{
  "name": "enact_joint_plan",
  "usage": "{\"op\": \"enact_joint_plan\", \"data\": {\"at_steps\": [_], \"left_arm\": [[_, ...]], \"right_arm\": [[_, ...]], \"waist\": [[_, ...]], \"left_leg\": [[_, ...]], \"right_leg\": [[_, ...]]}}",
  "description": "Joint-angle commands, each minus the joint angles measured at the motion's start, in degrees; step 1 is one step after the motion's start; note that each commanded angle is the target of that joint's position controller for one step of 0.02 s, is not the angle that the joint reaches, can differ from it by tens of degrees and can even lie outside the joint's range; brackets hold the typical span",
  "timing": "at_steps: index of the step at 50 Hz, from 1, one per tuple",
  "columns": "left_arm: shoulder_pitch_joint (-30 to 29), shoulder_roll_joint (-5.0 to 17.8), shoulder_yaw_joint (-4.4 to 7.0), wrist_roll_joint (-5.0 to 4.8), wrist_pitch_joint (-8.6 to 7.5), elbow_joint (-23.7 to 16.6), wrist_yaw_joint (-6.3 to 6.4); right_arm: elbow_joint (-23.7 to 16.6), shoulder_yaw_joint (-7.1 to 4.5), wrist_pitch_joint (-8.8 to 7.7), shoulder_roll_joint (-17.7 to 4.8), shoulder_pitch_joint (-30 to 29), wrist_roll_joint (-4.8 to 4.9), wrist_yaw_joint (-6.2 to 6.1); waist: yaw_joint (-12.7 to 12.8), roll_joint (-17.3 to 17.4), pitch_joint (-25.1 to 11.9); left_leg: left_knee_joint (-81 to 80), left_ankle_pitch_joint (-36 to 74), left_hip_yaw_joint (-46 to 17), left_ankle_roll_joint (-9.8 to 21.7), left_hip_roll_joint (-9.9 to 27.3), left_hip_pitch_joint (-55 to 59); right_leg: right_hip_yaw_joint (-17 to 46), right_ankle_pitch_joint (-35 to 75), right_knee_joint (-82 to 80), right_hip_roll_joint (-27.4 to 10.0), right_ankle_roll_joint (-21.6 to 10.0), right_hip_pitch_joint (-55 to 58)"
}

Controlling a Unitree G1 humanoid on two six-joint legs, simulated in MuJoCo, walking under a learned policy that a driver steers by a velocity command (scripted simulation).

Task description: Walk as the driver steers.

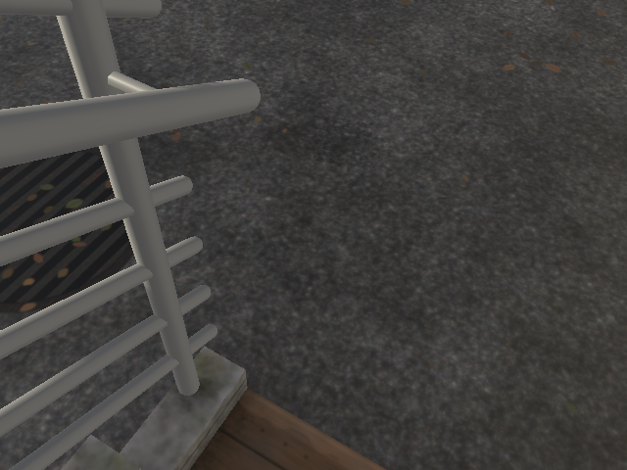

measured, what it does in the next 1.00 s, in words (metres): goes down, turning right: right foot, then left foot 0.17 m lower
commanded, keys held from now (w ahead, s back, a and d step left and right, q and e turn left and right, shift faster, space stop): w+e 0.84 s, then w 0.16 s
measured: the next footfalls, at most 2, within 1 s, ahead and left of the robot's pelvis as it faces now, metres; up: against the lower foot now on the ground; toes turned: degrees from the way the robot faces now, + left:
right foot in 0.48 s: +0.09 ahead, -0.20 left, +0.00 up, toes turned -19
left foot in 0.84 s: +0.39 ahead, -0.11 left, -0.17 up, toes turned -30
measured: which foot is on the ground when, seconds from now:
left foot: down 0.00-0.48, up 0.50-0.82, down 0.84-1.00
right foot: up 0.00-0.46, down 0.48-0.84, up 0.86-1.00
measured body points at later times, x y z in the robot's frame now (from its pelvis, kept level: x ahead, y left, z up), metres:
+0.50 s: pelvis +0.12 -0.08 -0.04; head +0.12 -0.09 +0.41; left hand +0.35 +0.13 -0.14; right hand +0.02 -0.35 -0.18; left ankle +0.07 +0.06 -0.70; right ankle +0.06 -0.19 -0.72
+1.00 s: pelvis +0.34 -0.16 -0.18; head +0.34 -0.14 +0.27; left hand +0.52 +0.05 -0.32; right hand +0.22 -0.38 -0.31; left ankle +0.36 -0.09 -0.89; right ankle +0.22 -0.29 -0.77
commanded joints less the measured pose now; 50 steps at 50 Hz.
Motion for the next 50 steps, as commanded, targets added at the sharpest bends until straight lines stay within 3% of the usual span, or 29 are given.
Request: {"op": "enact_joint_plan", "data": {"at_steps": [1,3,5,7,10,12,15,17,21,23,24,25,26,27,28,30,32,35,37,41,42,43,44,45,46,47,48,49,50], "left_arm": [[5.0,1.4,0.20,-0.06,-0.04,-2.1,-0.65],[2.6,0.6,-0.74,0.41,0.33,-4.9,-0.01],[2.9,3.7,0.31,-0.77,1.17,-5.3,-0.88],[-3.8,6.1,1.16,0.34,2.99,-7.9,-1.59],[-14.0,5.2,1.27,0.75,4.47,-12.6,-2.66],[-14.7,5.4,1.33,0.10,4.00,-14.2,-4.31],[-15.5,7.3,2.45,0.35,3.50,-15.0,-4.57],[-15.4,6.7,2.48,1.05,2.57,-15.2,-3.62],[-19.0,7.0,2.64,0.03,1.18,-18.6,-2.28],[-8.6,6.8,2.79,-2.36,1.08,-15.5,-2.16],[9.0,8.0,3.65,-2.78,0.19,-9.4,-1.88],[16.4,14.2,4.35,-2.59,0.18,-5.1,-1.93],[16.4,16.8,3.21,-4.66,-0.74,-5.8,-2.57],[15.1,17.6,3.10,-3.37,-1.27,-6.3,-2.26],[11.0,18.2,3.40,-1.42,-1.49,-6.6,-1.12],[-1.9,16.1,2.89,1.13,-2.09,-9.7,-0.97],[-5.9,11.7,2.20,0.15,-3.94,-10.5,-1.61],[-7.9,10.0,1.86,-2.46,-4.78,-9.7,-1.17],[-4.4,9.0,1.79,-1.54,-3.38,-9.1,-0.92],[1.0,10.9,2.12,0.40,-1.43,-7.9,1.25],[2.3,9.7,2.05,0.02,-1.17,-7.8,1.15],[2.5,5.3,1.83,-0.45,-1.32,-7.7,0.03],[10.5,2.4,0.96,-2.56,-1.31,-8.9,-0.18],[15.5,4.1,0.45,-2.17,-1.40,-6.5,-0.35],[7.0,7.1,0.82,-1.77,-1.98,-8.8,-0.36],[-3.4,11.3,2.00,0.40,-1.73,-8.9,-1.12],[-4.2,10.9,2.26,0.69,-1.88,-9.0,-1.25],[-6.1,10.5,2.23,-0.64,-1.90,-8.1,-1.44],[-8.3,8.5,2.01,0.63,-1.59,-7.9,-1.58]], "right_arm": [[-2.5,0.44,-2.06,-2.6,4.0,-1.17,-1.26],[-2.5,-0.53,-2.76,-7.0,5.8,-0.58,-0.99],[-4.0,-1.65,-3.19,-10.4,4.7,-1.03,-0.15],[-4.7,-2.44,-2.54,-10.6,8.0,-1.25,0.62],[-4.6,-2.50,-0.97,-9.3,11.6,-1.13,0.29],[-5.3,-2.46,-1.37,-9.3,11.0,-0.96,0.88],[-5.8,-3.04,-1.53,-11.2,12.1,-2.07,1.33],[-6.1,-3.27,-2.55,-12.0,14.1,-1.01,0.96],[-6.5,-4.44,-2.41,-14.4,12.6,-2.08,1.83],[-7.4,-4.58,-0.84,-15.0,5.4,-2.01,2.52],[-8.3,-5.32,-0.31,-17.1,-0.7,-0.75,2.85],[-11.3,-3.93,-0.78,-10.6,-6.0,-1.10,3.74],[-16.3,-2.58,-1.26,-8.8,-9.5,-3.51,2.48],[-16.5,-2.57,-1.57,-9.0,-8.8,-3.00,1.77],[-14.8,-2.53,-1.72,-8.9,-6.3,-2.09,1.68],[-11.4,-3.43,-1.09,-10.9,-0.8,-2.48,1.73],[-11.4,-3.80,-0.60,-11.4,-3.1,-1.85,2.13],[-10.7,-1.43,-0.67,-6.1,-2.5,-1.74,3.86],[-11.9,-0.57,0.94,-4.8,-4.6,-0.66,4.27],[-9.0,-1.85,0.44,-8.0,7.3,-0.31,2.22],[-7.3,-2.85,0.20,-9.4,13.2,-1.18,1.71],[-5.3,-3.56,-0.73,-11.1,19.1,-1.66,2.26],[-4.9,-1.81,-1.42,-10.7,19.2,-2.11,3.63],[-4.5,-2.60,-1.21,-11.3,21.4,-0.76,4.15],[-5.9,-3.63,-2.52,-13.4,16.4,-0.63,3.51],[-6.7,-2.03,-2.91,-7.4,9.6,-0.74,3.60],[-5.7,-1.69,-3.81,-7.8,9.5,-1.52,3.24],[-4.4,-0.71,-4.38,-6.2,9.4,-1.56,2.44],[-2.7,-0.67,-4.70,-7.1,13.0,-1.11,1.64]], "waist": [[-1.5,7.2,-4.2],[-0.9,4.9,-8.2],[-0.4,9.4,-11.8],[-3.3,3.0,-9.8],[-6.3,-0.4,-3.2],[-6.6,2.1,-1.7],[-7.5,2.4,-1.0],[-8.3,4.6,-1.2],[-10.3,10.3,-1.3],[-3.4,12.0,-7.7],[7.6,5.0,-12.3],[10.6,-18.2,-5.3],[7.3,-19.9,-2.9],[4.6,-8.2,-1.8],[0.9,-2.9,-1.2],[-6.3,-2.6,-1.6],[-7.8,0.8,-1.5],[-9.5,-2.3,-6.9],[-6.8,-4.3,-5.1],[-10.0,-1.6,-0.9],[-11.4,0.6,-2.1],[-12.4,8.4,-5.8],[-3.8,11.3,-10.2],[-3.7,11.3,-14.7],[-5.7,17.4,-12.7],[-5.8,8.2,-2.3],[-5.3,13.4,1.2],[-3.2,6.0,6.4],[-4.5,4.1,6.3]], "left_leg": [[-14.0,35.9,-7.7,9.8,17.3,-5.7],[-11.8,46.4,-8.8,9.8,20.3,-2.7],[-9.1,37.2,-11.5,8.8,21.2,-0.9],[-11.2,12.9,-17.4,9.2,24.0,3.3],[-13.1,2.4,-19.6,8.4,25.9,8.2],[-15.5,-15.6,-18.5,7.8,24.3,5.9],[-11.8,-9.5,-16.0,6.4,25.8,8.1],[-7.7,-3.3,-11.7,5.3,25.4,7.3],[0.1,5.7,-3.2,0.3,24.1,6.8],[15.1,21.4,4.8,-2.8,20.4,-1.8],[35.0,26.8,7.9,-4.3,16.2,-11.8],[62.0,-17.1,7.2,-4.8,7.0,-38.1],[58.2,-22.0,-2.5,-4.1,5.0,-46.9],[51.7,-20.4,-6.0,-5.3,5.9,-47.2],[44.6,-18.9,-8.1,-6.3,6.3,-45.1],[36.1,-6.8,-9.1,-6.6,6.9,-35.2],[24.4,14.5,-8.9,-5.8,5.6,-23.9],[9.7,35.3,-3.9,-5.4,0.4,2.9],[6.2,35.2,-3.5,-6.3,-0.6,10.0],[-19.8,30.7,-7.5,-5.8,4.8,16.6],[-22.9,27.0,-9.6,-4.1,6.7,21.5],[-16.3,35.8,-15.3,-2.5,12.3,28.9],[5.9,58.2,-18.0,-7.5,17.4,40.9],[4.8,47.0,-24.0,-7.6,21.6,41.4],[-6.9,10.2,-31.4,1.0,26.3,31.5],[-16.3,-9.5,-31.9,1.0,19.9,17.3],[-14.9,-5.0,-37.5,4.3,23.2,11.3],[-14.0,6.9,-30.4,4.1,20.1,0.9],[-13.9,8.0,-28.8,6.3,19.1,-2.5]], "right_leg": [[-3.3,8.2,-16.2,-0.9,2.4,4.2],[-3.9,10.8,-19.1,-1.5,1.9,4.4],[-4.9,18.2,-9.0,-0.1,-0.4,1.6],[-1.3,15.2,-6.6,-1.1,-2.6,-8.3],[1.7,14.3,-10.7,-1.6,-2.1,-18.0],[0.7,14.8,-13.9,-0.8,-1.3,-16.3],[-0.4,15.4,-14.8,-0.7,-2.1,-16.1],[-4.1,11.5,-13.5,-0.2,-1.6,-13.9],[-9.1,4.3,-20.6,-0.7,-1.6,-8.1],[-14.8,3.8,-29.4,4.2,-3.4,13.4],[-16.9,6.2,-35.7,7.9,-5.3,31.2],[6.1,16.8,-43.0,-0.4,-9.9,37.1],[27.0,39.2,-51.7,-8.5,-12.5,33.2],[32.7,25.6,-55.4,-14.0,-15.7,29.8],[35.4,14.5,-54.8,-16.0,-17.6,25.1],[28.4,9.8,-50.0,-12.8,-16.8,14.1],[20.0,2.4,-46.2,-6.3,-14.7,3.0],[10.8,-2.7,-43.6,1.4,-11.7,-8.9],[9.5,-7.4,-41.4,1.2,-9.5,-11.0],[10.7,0.5,-17.5,1.8,-9.1,2.3],[9.4,4.0,-3.3,3.9,-9.7,1.3],[4.8,-17.2,18.9,10.6,-9.1,-6.3],[5.3,-22.0,26.5,7.5,-9.0,-21.4],[5.0,-15.6,27.5,4.5,-8.6,-26.4],[5.8,-0.2,16.4,3.7,-7.1,-30.1],[6.6,7.0,8.1,0.9,-5.5,-28.0],[8.1,7.6,4.4,0.4,-4.0,-26.9],[10.7,14.1,-7.4,0.2,-0.7,-21.7],[10.0,13.9,-12.4,1.0,0.9,-17.8]]}}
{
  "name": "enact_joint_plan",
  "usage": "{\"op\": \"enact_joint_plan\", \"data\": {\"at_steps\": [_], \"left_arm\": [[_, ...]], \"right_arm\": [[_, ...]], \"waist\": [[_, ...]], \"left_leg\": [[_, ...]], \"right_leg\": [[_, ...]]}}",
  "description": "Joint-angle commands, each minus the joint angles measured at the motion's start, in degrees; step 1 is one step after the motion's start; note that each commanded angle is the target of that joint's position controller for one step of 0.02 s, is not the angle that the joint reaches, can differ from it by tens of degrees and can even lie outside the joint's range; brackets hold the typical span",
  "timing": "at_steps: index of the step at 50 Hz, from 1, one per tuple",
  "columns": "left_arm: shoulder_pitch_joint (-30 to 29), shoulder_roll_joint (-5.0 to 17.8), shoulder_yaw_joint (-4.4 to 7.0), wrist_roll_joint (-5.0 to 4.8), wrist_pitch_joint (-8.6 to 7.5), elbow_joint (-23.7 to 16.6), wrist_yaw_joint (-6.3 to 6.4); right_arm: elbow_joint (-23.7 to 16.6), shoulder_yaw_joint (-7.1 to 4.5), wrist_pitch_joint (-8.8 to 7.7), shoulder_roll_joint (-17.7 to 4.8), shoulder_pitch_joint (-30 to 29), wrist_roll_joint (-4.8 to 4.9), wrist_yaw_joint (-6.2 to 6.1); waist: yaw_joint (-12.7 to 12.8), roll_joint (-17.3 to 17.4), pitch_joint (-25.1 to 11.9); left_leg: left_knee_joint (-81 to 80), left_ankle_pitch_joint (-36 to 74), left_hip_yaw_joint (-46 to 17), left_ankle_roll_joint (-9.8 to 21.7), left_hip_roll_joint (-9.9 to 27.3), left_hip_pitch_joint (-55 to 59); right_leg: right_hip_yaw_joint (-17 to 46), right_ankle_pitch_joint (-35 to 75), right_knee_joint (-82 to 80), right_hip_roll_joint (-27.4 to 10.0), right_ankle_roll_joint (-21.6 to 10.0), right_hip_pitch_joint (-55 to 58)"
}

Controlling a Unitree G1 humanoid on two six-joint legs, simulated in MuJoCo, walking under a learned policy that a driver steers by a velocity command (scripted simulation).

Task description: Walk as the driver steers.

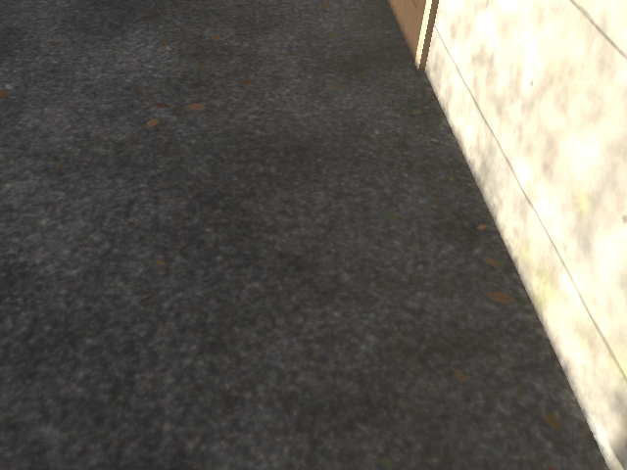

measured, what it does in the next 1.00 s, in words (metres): goes down, turning left: right foot 0.17 m lower, then left foot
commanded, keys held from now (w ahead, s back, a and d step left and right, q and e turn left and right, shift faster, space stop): w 0.24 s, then w+q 0.60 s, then no key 0.16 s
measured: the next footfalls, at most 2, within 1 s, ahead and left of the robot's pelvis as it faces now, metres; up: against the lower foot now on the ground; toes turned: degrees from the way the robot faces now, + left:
right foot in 0.40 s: +0.40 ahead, -0.16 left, -0.17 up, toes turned -1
left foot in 0.90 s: +0.61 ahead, +0.04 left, -0.17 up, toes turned +21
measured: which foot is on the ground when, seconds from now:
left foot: down 0.00-0.42, up 0.44-0.88, down 0.90-1.00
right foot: up 0.00-0.38, down 0.40-0.90, up 0.92-1.00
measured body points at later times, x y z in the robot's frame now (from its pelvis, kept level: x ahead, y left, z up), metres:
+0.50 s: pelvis +0.29 -0.08 -0.16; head +0.32 -0.11 +0.29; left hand +0.46 +0.14 -0.27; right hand +0.20 -0.31 -0.31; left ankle +0.10 +0.07 -0.63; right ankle +0.36 -0.16 -0.89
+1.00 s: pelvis +0.53 -0.04 -0.16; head +0.56 -0.01 +0.29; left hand +0.46 +0.19 -0.31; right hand +0.76 -0.21 -0.27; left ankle +0.57 +0.03 -0.89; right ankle +0.44 -0.17 -0.78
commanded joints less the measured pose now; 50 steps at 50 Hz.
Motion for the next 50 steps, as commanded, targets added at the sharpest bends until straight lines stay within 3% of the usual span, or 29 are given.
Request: {"op": "enact_joint_plan", "data": {"at_steps": [1,2,5,6,8,10,12,16,19,20,21,22,23,24,25,26,27,28,29,31,33,36,41,44,45,46,47,48,50], "left_arm": [[-3.5,2.5,0.60,0.72,-0.67,-2.8,-0.77],[-3.9,0.8,-0.09,1.25,-0.35,-3.0,-0.94],[-6.8,1.5,-0.25,0.32,-0.71,-3.1,-1.55],[-13.2,2.8,0.45,0.16,-2.20,-4.2,-2.27],[-19.9,1.4,0.10,0.28,-3.50,-5.1,-2.53],[-22.5,0.4,-0.56,-0.64,-3.60,-5.4,-3.83],[-23.8,-0.4,-1.03,-0.54,-3.33,-6.2,-4.35],[-30.8,-1.1,-2.02,-1.52,-3.91,-8.8,-4.20],[-10.0,2.2,-0.38,-1.57,-3.77,-1.3,-2.31],[0.8,4.6,0.54,-0.56,-3.89,2.1,-2.37],[9.6,7.4,1.38,0.30,-3.83,5.6,-2.70],[11.4,8.9,1.09,1.22,-3.98,5.4,-2.69],[11.3,7.0,1.04,-0.20,-3.79,4.8,-2.84],[8.0,8.3,1.71,-0.55,-3.92,4.0,-1.81],[3.3,3.7,0.92,-0.41,-3.65,2.4,-1.13],[3.5,3.9,0.84,-0.42,-4.30,2.2,-0.33],[-1.7,-0.5,-0.62,-1.08,-5.33,1.6,-0.25],[-2.1,-0.7,-0.74,-0.87,-5.99,1.8,-0.32],[-2.7,-1.0,-1.01,-0.96,-6.64,2.3,-0.14],[-0.1,-0.3,-0.91,-0.99,-7.29,2.9,0.29],[1.1,-1.6,-1.30,-1.27,-7.03,2.5,0.19],[3.3,0.8,-0.93,-1.80,-6.69,2.4,0.35],[9.5,3.5,-0.43,-1.35,-4.86,3.9,1.19],[10.3,4.9,-0.54,-1.11,-3.94,4.3,1.64],[9.2,4.8,-0.84,-1.77,-3.99,3.0,1.43],[12.4,-1.6,-2.39,-3.19,-4.30,-1.0,0.29],[6.6,3.2,-1.17,-2.02,-4.10,-1.9,0.60],[3.9,2.2,-1.26,-2.62,-3.94,-2.9,0.84],[3.2,0.5,-1.57,-2.11,-3.42,-2.5,0.93]], "right_arm": [[-0.5,-0.83,-2.18,-8.1,3.4,-0.19,-1.42],[0.7,-1.38,-1.86,-10.3,4.9,-0.20,-1.74],[1.6,-1.37,-1.36,-9.4,6.5,-0.42,-0.81],[3.5,-0.82,-1.94,-5.8,8.5,0.15,-1.44],[4.3,-0.58,-2.28,-6.1,12.3,-0.37,-2.30],[3.3,-0.43,-2.34,-5.5,8.9,-0.69,-2.04],[2.3,-0.31,-1.86,-6.1,6.5,0.24,-1.73],[4.1,-0.40,-0.36,-4.7,12.8,-1.24,-1.80],[4.1,-1.09,1.69,-7.2,11.9,-2.04,-3.00],[4.8,-1.21,1.97,-6.6,12.9,-0.93,-2.87],[4.8,-2.09,1.72,-5.5,12.8,1.01,-2.46],[3.9,-1.69,1.37,-3.7,22.5,3.99,-3.49],[4.0,-1.58,0.76,-4.9,19.4,4.12,-4.88],[0.6,-0.97,1.20,-4.9,12.6,3.36,-4.72],[0.1,-1.23,2.01,-5.0,5.9,0.43,-4.03],[-0.7,-1.40,2.72,-4.9,4.5,-0.59,-2.91],[-1.1,-1.76,2.94,-5.7,1.1,-1.74,-2.00],[-1.2,-1.73,3.65,-3.8,0.0,-2.05,-1.19],[-2.4,-0.90,4.08,-0.6,-2.5,-1.13,-0.23],[-3.6,-0.61,4.15,0.4,-4.3,-1.52,0.66],[-5.1,-0.48,3.58,-0.5,-7.3,-0.75,1.07],[-7.5,0.26,3.38,-0.8,-15.5,0.17,2.09],[-10.9,-0.03,3.70,-2.7,-23.8,-0.50,2.31],[-7.6,-0.74,2.49,-4.1,-12.6,-1.16,1.36],[-5.1,-1.96,1.69,-7.6,-3.9,-2.04,0.76],[-5.7,-3.83,1.79,-15.4,-1.7,-2.30,0.03],[-5.4,-3.78,2.82,-15.2,2.5,0.55,-0.93],[-5.1,-3.30,2.81,-13.7,-2.0,0.68,-1.78],[-5.1,-1.76,2.42,-8.5,-9.3,1.33,-1.76]], "waist": [[0.3,7.5,11.8],[0.2,10.2,9.1],[0.3,11.1,5.6],[-1.5,6.4,7.9],[-5.5,7.2,7.0],[-4.9,4.8,6.3],[-5.3,6.9,7.6],[-11.9,5.2,11.2],[-3.6,2.5,5.4],[1.2,2.0,0.8],[4.7,-3.8,-4.8],[-0.7,-9.5,-16.0],[2.2,-6.2,-18.1],[2.3,-8.0,-15.0],[1.7,-1.7,-8.1],[0.9,-7.3,-6.1],[-2.3,0.2,0.9],[-3.6,-1.9,4.0],[-5.3,0.3,6.9],[-5.3,-1.6,5.6],[-5.1,-1.6,4.9],[-2.8,-1.3,5.0],[0.0,2.0,6.3],[-4.4,1.1,-1.0],[-8.3,2.6,-6.6],[-5.5,18.2,-15.3],[-8.2,8.8,-19.7],[-6.0,4.8,-12.2],[-1.1,4.4,-0.8]], "left_leg": [[-17.6,18.5,-25.9,8.3,19.6,-5.8],[-17.0,29.4,-24.3,9.4,20.2,-4.3],[-15.0,37.7,-18.8,7.7,18.2,-0.2],[-8.9,22.5,-18.2,7.2,14.9,4.9],[-6.2,16.3,-18.6,7.1,13.9,12.9],[-6.6,4.2,-15.8,6.9,12.9,2.7],[-6.7,1.4,-15.6,6.4,12.8,-1.8],[0.0,8.1,-16.0,6.2,10.9,6.4],[23.9,24.5,-12.9,5.9,9.1,6.9],[38.9,19.5,-12.1,5.4,7.0,-1.8],[59.9,-18.1,-7.8,3.3,-0.6,-15.6],[73.9,-28.3,-9.9,2.0,2.1,-31.3],[73.8,-21.4,-10.4,1.8,4.4,-36.6],[69.6,-13.6,-7.0,0.5,4.5,-44.0],[67.5,-4.6,-5.5,0.7,7.0,-41.5],[69.0,-3.2,-5.1,0.6,7.4,-39.4],[54.5,6.9,-9.1,0.2,10.3,-34.5],[51.2,7.0,-9.0,-0.3,10.1,-30.7],[40.8,12.2,-9.0,-2.2,10.4,-26.9],[32.5,17.1,-8.0,-3.0,9.6,-24.7],[21.5,22.9,-7.2,-1.9,9.3,-24.0],[9.5,27.7,-1.6,0.7,7.6,-17.9],[-0.5,14.9,2.1,3.3,4.8,-19.3],[-7.7,11.2,4.8,6.3,-1.7,-2.8],[-10.5,19.3,-2.7,9.1,3.0,12.5],[-9.8,43.7,-31.0,19.4,25.0,34.3],[-15.0,54.6,-39.2,21.2,28.2,35.2],[-14.6,60.9,-28.0,19.0,26.7,29.8],[-19.0,57.7,-17.9,12.7,19.8,13.8]], "right_leg": [[4.5,8.4,-17.4,-2.2,4.4,-11.7],[1.7,6.1,-18.0,-1.9,4.3,-9.8],[-2.9,14.1,-17.9,-2.4,1.4,-8.4],[3.1,28.3,-26.9,-3.5,0.3,-15.9],[0.8,31.8,-32.5,-1.5,0.0,-22.1],[-4.8,46.0,-41.6,-2.4,0.8,-9.4],[-5.8,48.0,-46.3,-4.2,1.3,-1.6],[-8.6,43.6,-62.8,-6.2,2.5,3.5],[-11.6,43.4,-70.9,-5.7,1.7,22.5],[-10.2,44.5,-69.8,-7.1,1.5,38.2],[-6.4,53.6,-61.8,-12.8,0.2,53.1],[-0.1,74.6,-39.3,-23.2,-1.0,71.5],[4.1,67.3,-42.4,-25.4,-1.6,68.2],[11.7,27.2,-54.6,-27.3,-7.1,60.6],[11.3,4.6,-64.4,-23.6,-5.9,47.4],[15.3,2.7,-65.8,-27.0,-9.4,39.6],[7.6,10.2,-66.5,-23.4,-5.6,27.5],[4.3,15.1,-66.7,-22.2,-4.9,19.9],[-1.4,15.9,-69.7,-18.5,-3.6,12.7],[-4.5,23.5,-69.9,-17.6,-5.6,13.7],[-9.4,28.9,-69.1,-16.4,-4.6,17.1],[-14.2,34.5,-71.4,-15.7,-1.8,20.6],[-17.7,41.8,-66.8,-17.3,-2.1,36.5],[-21.4,60.0,-45.8,-16.1,-1.8,37.5],[-22.2,47.9,-31.7,-14.8,0.0,27.1],[-23.6,-7.8,-6.9,-4.4,3.6,2.5],[-12.4,-14.2,0.0,-0.2,3.9,-3.3],[-9.7,-9.6,-2.0,-4.2,3.7,-6.1],[-9.0,-6.4,-13.4,-6.7,3.5,-1.4]]}}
